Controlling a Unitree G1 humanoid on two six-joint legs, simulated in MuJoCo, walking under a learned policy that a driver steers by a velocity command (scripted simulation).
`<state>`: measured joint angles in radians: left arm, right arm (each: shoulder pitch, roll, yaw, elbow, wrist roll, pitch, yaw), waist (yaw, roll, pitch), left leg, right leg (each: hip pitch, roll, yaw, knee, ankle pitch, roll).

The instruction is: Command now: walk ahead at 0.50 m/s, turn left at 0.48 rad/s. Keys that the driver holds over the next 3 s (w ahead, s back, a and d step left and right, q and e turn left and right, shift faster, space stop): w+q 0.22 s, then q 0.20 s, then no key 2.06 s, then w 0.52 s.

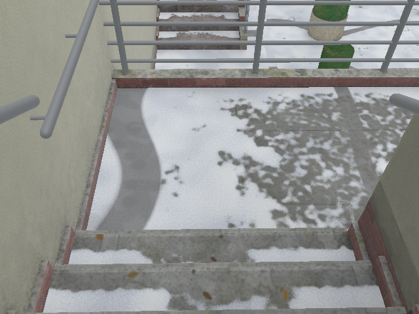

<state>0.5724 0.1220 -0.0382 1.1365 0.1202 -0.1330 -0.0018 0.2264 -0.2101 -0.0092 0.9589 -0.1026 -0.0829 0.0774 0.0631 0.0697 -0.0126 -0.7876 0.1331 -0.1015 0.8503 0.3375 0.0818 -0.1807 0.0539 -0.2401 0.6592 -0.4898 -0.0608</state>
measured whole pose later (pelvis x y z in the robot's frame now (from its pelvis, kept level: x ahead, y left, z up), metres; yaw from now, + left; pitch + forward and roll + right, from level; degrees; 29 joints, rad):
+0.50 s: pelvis +0.28 +0.05 -0.16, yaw +18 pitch +2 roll +2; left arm 0.07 0.26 0.03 0.80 0.08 -0.11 -0.03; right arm 0.44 -0.20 -0.02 0.96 -0.09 -0.13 0.03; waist -0.08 -0.03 -0.02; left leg -0.35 -0.06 0.00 0.78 -0.46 0.05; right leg -0.71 -0.10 0.06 0.96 0.15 0.03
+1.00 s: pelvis +0.43 -0.01 -0.30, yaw +21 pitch +2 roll +1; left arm 0.32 0.21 -0.07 0.93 0.03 -0.09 -0.10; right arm 0.34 -0.19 0.06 0.78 0.00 -0.08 0.09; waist 0.02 -0.03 -0.02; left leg -0.76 0.07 -0.05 1.58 -0.52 -0.13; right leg -0.36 0.02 -0.11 0.59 -0.26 -0.08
